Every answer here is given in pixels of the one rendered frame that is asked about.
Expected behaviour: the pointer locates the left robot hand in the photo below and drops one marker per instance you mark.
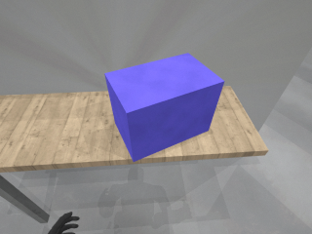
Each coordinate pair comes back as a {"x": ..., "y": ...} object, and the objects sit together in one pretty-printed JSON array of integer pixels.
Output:
[{"x": 61, "y": 225}]

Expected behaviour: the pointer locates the carton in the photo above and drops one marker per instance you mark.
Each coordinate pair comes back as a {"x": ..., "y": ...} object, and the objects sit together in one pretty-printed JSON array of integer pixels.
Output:
[{"x": 161, "y": 103}]

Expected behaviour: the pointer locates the table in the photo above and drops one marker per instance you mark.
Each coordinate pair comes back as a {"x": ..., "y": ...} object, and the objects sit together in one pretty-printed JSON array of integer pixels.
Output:
[{"x": 77, "y": 130}]

